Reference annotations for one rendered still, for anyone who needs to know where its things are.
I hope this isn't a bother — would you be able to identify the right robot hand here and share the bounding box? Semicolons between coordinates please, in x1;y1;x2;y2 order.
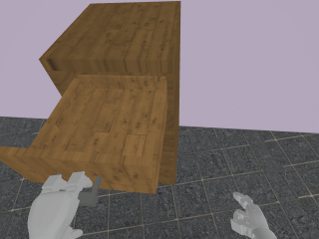
230;191;269;238

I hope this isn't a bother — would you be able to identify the drawer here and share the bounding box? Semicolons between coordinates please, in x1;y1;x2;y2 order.
0;75;168;194

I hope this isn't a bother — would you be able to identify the cabinet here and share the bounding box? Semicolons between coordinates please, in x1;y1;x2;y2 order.
39;1;181;185

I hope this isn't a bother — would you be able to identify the left robot hand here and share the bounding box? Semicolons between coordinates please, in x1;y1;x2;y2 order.
27;171;93;239

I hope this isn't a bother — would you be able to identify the handle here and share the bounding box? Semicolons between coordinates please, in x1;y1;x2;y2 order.
57;172;102;207

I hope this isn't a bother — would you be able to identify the right robot forearm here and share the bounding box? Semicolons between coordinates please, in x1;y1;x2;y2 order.
251;227;277;239

